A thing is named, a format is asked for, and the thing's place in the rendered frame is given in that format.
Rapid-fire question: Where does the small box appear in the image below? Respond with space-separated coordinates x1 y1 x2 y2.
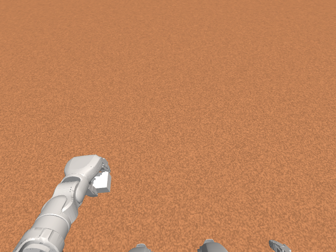
91 172 111 193

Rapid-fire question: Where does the right robot hand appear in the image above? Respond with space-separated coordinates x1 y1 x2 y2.
269 240 291 252

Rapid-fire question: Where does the left robot hand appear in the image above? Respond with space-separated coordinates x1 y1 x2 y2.
64 154 111 197

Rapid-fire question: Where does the left robot arm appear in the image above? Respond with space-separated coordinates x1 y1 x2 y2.
12 173 89 252

